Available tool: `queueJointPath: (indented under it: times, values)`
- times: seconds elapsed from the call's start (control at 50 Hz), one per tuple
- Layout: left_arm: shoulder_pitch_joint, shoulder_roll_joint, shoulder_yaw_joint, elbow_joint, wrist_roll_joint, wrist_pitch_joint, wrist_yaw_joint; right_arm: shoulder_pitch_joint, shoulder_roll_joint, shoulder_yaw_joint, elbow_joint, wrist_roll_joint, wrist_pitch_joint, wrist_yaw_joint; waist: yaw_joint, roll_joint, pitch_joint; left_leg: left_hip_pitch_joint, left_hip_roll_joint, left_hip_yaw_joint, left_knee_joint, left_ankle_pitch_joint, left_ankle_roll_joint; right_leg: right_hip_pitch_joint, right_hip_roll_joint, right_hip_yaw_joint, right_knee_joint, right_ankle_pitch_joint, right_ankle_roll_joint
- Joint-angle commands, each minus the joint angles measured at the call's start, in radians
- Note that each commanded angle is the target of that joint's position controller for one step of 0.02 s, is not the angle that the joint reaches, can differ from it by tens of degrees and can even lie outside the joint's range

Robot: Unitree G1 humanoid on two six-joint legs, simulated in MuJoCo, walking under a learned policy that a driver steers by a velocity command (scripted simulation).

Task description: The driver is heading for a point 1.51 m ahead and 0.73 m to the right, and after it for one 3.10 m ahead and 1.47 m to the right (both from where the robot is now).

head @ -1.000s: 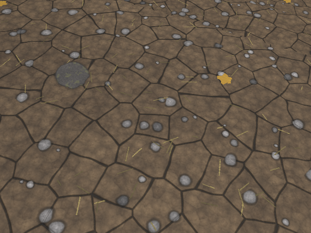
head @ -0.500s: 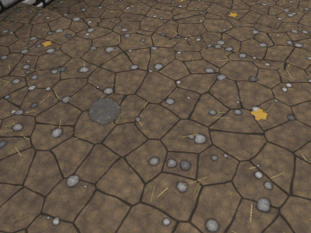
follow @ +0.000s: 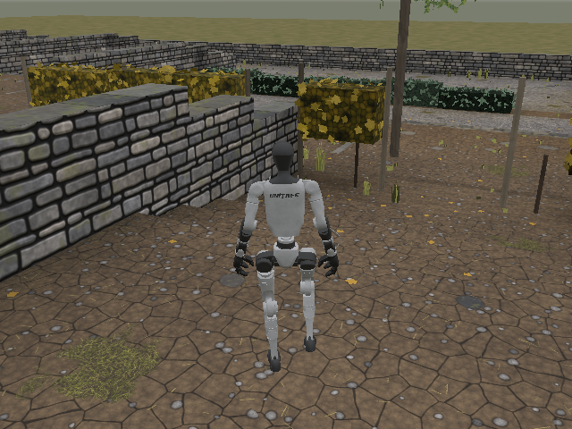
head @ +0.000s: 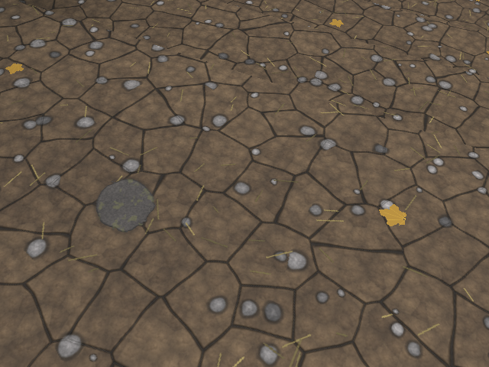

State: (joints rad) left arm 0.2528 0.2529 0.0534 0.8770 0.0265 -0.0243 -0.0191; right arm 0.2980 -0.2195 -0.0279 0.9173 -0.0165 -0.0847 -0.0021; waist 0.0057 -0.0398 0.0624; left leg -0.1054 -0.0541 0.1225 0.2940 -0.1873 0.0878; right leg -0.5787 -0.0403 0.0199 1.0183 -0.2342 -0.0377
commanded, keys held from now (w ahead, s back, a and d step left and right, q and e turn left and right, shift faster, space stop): e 1.00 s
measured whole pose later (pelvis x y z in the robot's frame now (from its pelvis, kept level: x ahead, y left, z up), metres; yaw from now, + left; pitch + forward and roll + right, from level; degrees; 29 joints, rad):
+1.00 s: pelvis +0.13 +0.03 +0.00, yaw -34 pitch +1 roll -1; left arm 0.20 0.31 0.09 0.77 0.02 0.09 -0.05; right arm 0.22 -0.24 -0.03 0.72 -0.03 0.01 -0.04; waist 0.00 -0.04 0.05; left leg -0.18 0.03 0.10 0.42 -0.25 0.04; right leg -0.45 0.04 0.05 1.00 -0.42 0.06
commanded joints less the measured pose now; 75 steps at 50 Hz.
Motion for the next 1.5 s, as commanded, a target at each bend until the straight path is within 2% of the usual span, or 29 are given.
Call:
queueJointPath:
  times: [0.02,0.14,0.2,0.22,0.24,0.26,0.28,0.32,0.36,0.42,0.5,0.62,0.7,0.72,0.74,0.76,0.8,0.84,0.96,1.12,1.16,1.18,1.2,1.22,1.26,1.3,1.38,1.44,1.5]
  values:
    - [0.032,0.018,0.000,-0.043,0.001,0.006,-0.009,-0.041,-0.103,-0.015,-0.054,0.006,-0.010,-0.014,0.030,0.138,-0.022,-0.067,0.237,0.000,-0.062,0.721,0.075,0.068,-0.004,-0.046,-0.128,0.127,0.013]
    - [-0.058,0.023,-0.006,-0.098,0.012,0.009,-0.016,0.022,-0.139,-0.028,-0.024,0.008,0.019,-0.037,-0.012,0.131,-0.052,0.061,0.284,0.028,0.083,0.761,0.066,0.127,0.033,-0.111,-0.346,0.125,-0.028]
    - [0.037,0.053,0.010,-0.088,0.019,-0.001,-0.010,0.005,-0.163,-0.042,-0.031,0.009,0.040,-0.045,0.028,0.107,-0.096,0.076,0.284,0.039,0.333,0.798,0.041,0.244,0.085,-0.124,-0.464,0.057,-0.083]
    - [0.116,0.087,0.023,-0.074,0.023,-0.013,-0.003,0.012,-0.177,-0.048,-0.037,0.008,0.047,-0.043,0.074,0.039,-0.147,0.019,0.240,0.062,0.527,0.640,-0.003,0.368,0.060,-0.060,-0.569,0.270,-0.118]
    - [0.163,0.214,0.055,-0.087,0.021,-0.020,0.010,0.056,-0.130,-0.039,-0.080,0.002,0.049,-0.039,0.062,-0.144,-0.242,-0.191,0.137,0.091,0.843,0.055,-0.055,0.574,-0.197,0.238,-0.522,0.825,-0.209]
    - [0.159,0.259,0.074,-0.091,-0.024,0.002,0.017,0.069,-0.099,-0.032,-0.113,0.011,0.068,-0.031,0.043,-0.229,-0.365,-0.402,-0.044,-0.045,1.066,-0.489,-0.084,0.690,-0.358,0.543,-0.582,0.967,-0.412]
    - [0.121,0.222,0.070,-0.110,-0.048,0.018,0.016,0.043,-0.111,-0.030,-0.101,-0.016,0.083,-0.029,0.046,-0.048,-0.320,-0.434,0.040,-0.155,1.088,-0.449,-0.091,0.610,-0.337,0.476,-0.629,0.713,-0.398]
    - [-0.005,0.126,0.042,-0.125,-0.023,0.044,0.027,-0.057,-0.113,-0.034,-0.120,-0.006,0.087,-0.031,0.007,0.038,-0.089,-0.467,0.085,-0.158,0.968,-0.308,-0.101,0.378,-0.220,0.354,-0.721,0.361,-0.303]
    - [-0.050,0.107,0.037,-0.136,-0.016,0.049,0.030,-0.032,-0.112,-0.035,-0.117,-0.024,0.107,-0.032,-0.022,-0.008,-0.081,-0.393,0.085,-0.144,0.875,-0.234,-0.112,0.291,-0.133,0.275,-0.740,0.291,-0.245]
    - [-0.034,0.143,0.049,-0.136,-0.010,0.038,0.020,-0.015,-0.092,-0.031,-0.122,-0.013,0.123,-0.030,-0.022,-0.011,-0.134,-0.368,0.068,-0.147,0.779,-0.217,-0.126,0.304,-0.103,0.267,-0.731,0.277,-0.225]
    - [-0.019,0.165,0.060,-0.142,-0.005,0.051,0.019,-0.088,-0.107,-0.034,-0.157,-0.008,0.131,-0.035,0.013,-0.066,-0.129,-0.392,0.062,-0.164,0.651,-0.202,-0.137,0.321,-0.090,0.346,-0.767,-0.018,-0.206]
    - [-0.029,0.174,0.070,-0.155,0.004,0.064,0.012,-0.106,-0.112,-0.030,-0.186,0.009,0.112,-0.042,0.026,-0.088,-0.125,-0.301,0.019,-0.172,0.473,-0.231,-0.112,0.318,-0.084,0.446,-0.750,-0.042,-0.183]
    - [-0.085,0.162,0.070,-0.165,-0.017,0.073,0.009,0.034,-0.118,-0.031,-0.166,0.017,0.089,-0.056,-0.048,-0.085,-0.119,-0.047,-0.009,-0.162,0.088,-0.132,-0.057,0.221,-0.022,0.465,-0.699,-0.044,-0.089]
    - [-0.067,0.116,0.058,-0.176,-0.027,0.070,0.014,0.038,-0.192,-0.047,-0.172,0.002,0.083,-0.065,-0.032,0.040,-0.104,0.020,0.147,-0.313,-0.065,-0.208,-0.023,0.130,0.061,0.384,-0.587,-0.189,-0.022]
    - [-0.051,0.070,0.050,-0.199,-0.039,0.062,0.018,-0.031,-0.298,-0.068,-0.211,-0.012,0.085,-0.066,-0.007,0.267,-0.090,0.040,0.421,-0.625,-0.155,-0.281,0.076,-0.036,0.239,0.137,-0.330,-0.278,0.025]
    - [-0.068,0.156,0.069,-0.184,0.009,0.056,0.022,-0.086,-0.277,-0.066,-0.220,-0.024,0.089,-0.059,-0.006,0.198,-0.044,-0.110,0.467,-0.608,-0.124,-0.124,0.147,-0.027,0.175,0.090,-0.127,-0.304,0.039]
    - [-0.013,0.158,0.077,-0.148,0.010,0.064,0.008,-0.167,-0.162,-0.034,-0.240,-0.013,0.083,-0.051,0.056,0.115,-0.036,-0.156,0.330,-0.392,-0.056,0.113,0.104,0.050,0.151,0.097,0.058,-0.197,0.043]
    - [0.035,0.149,0.074,-0.128,0.006,0.082,-0.010,-0.181,-0.150,-0.029,-0.259,-0.009,0.082,-0.050,0.056,0.185,-0.063,-0.078,0.263,-0.262,-0.012,0.273,0.080,0.020,0.145,0.064,0.165,-0.160,0.062]
    - [-0.101,0.116,0.047,-0.186,-0.010,0.099,-0.029,-0.006,-0.194,-0.051,-0.223,-0.008,0.084,-0.044,-0.051,0.194,-0.081,0.154,0.315,-0.204,0.062,0.501,0.118,-0.043,0.091,0.010,-0.005,-0.192,0.109]
    - [-0.093,0.095,0.024,-0.217,-0.025,0.090,-0.021,-0.037,-0.238,-0.068,-0.207,-0.006,0.091,-0.011,-0.032,0.237,-0.105,0.031,0.329,-0.132,0.161,0.522,0.093,0.276,0.097,-0.089,-0.408,-0.184,0.031]
    - [-0.035,0.111,0.021,-0.197,0.000,0.067,-0.005,-0.038,-0.222,-0.063,-0.195,0.009,0.099,-0.009,0.019,0.144,-0.121,-0.089,0.290,-0.079,0.281,0.353,0.009,0.476,0.072,-0.029,-0.709,0.087,0.003]
    - [-0.006,0.194,0.033,-0.205,0.017,0.050,0.005,0.001,-0.146,-0.042,-0.219,-0.002,0.104,-0.004,0.007,-0.098,-0.174,-0.279,0.214,-0.010,0.492,-0.036,-0.061,0.650,-0.178,0.273,-0.764,0.257,-0.036]
    - [0.000,0.269,0.046,-0.206,-0.008,0.044,0.011,-0.045,-0.095,-0.023,-0.258,0.002,0.120,-0.010,0.024,-0.230,-0.150,-0.374,0.076,-0.033,0.576,-0.444,-0.092,0.559,-0.362,0.431,-0.709,0.620,-0.204]
    - [0.019,0.204,0.034,-0.189,-0.019,0.040,0.014,-0.073,-0.152,-0.036,-0.240,0.001,0.136,-0.017,0.047,-0.106,-0.140,-0.356,0.109,-0.118,0.662,-0.438,-0.099,0.541,-0.324,0.357,-0.689,0.619,-0.250]
    - [-0.108,0.120,-0.001,-0.195,-0.010,0.043,0.023,-0.053,-0.157,-0.041,-0.204,0.013,0.138,-0.008,-0.018,-0.085,-0.056,-0.346,0.117,-0.142,0.644,-0.315,-0.101,0.469,-0.202,0.219,-0.720,0.498,-0.185]
    - [-0.126,0.117,-0.007,-0.187,-0.013,0.039,0.035,-0.006,-0.173,-0.048,-0.167,-0.006,0.138,-0.003,-0.030,-0.112,-0.070,-0.311,0.098,-0.121,0.645,-0.236,-0.112,0.482,-0.145,0.152,-0.708,0.593,-0.159]
    - [-0.101,0.110,-0.016,-0.153,-0.010,0.030,0.035,-0.015,-0.126,-0.032,-0.146,0.002,0.145,-0.001,-0.016,-0.078,-0.081,-0.248,0.086,-0.118,0.523,-0.216,-0.122,0.475,-0.137,0.136,-0.710,0.489,-0.157]
    - [-0.013,0.156,0.001,-0.103,-0.003,0.040,0.029,-0.061,-0.138,-0.032,-0.151,-0.019,0.137,0.005,0.035,-0.117,-0.048,-0.288,0.066,-0.084,0.462,-0.243,-0.107,0.483,-0.147,0.247,-0.818,-0.121,-0.187]
    - [0.012,0.164,0.010,-0.080,-0.001,0.038,0.023,-0.104,-0.141,-0.034,-0.163,-0.018,0.114,0.014,0.043,-0.088,0.019,-0.350,0.073,-0.091,0.420,-0.269,-0.081,0.484,-0.192,0.346,-0.876,-0.330,-0.214]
